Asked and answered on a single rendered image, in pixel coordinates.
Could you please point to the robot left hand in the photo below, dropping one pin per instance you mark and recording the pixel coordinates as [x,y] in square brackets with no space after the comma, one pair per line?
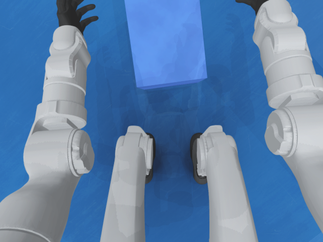
[68,15]

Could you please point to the right robot upper arm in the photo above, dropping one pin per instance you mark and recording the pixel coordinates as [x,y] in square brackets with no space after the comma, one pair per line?
[296,134]

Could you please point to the robot left foot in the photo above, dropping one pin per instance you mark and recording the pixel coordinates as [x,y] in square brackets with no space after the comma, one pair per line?
[149,177]

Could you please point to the left robot upper arm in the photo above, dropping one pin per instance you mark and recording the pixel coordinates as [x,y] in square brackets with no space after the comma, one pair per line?
[55,161]

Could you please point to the robot left thigh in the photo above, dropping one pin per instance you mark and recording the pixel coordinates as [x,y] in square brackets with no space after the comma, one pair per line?
[124,219]

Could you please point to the robot right forearm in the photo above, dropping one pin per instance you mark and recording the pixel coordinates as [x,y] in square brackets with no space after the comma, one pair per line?
[285,57]

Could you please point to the robot right hand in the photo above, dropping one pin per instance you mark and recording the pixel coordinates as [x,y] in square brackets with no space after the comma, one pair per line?
[255,4]

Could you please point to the robot left forearm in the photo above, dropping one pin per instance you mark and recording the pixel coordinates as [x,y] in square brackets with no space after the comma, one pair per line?
[64,86]

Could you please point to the carton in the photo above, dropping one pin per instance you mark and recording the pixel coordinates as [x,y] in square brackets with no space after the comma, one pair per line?
[166,41]

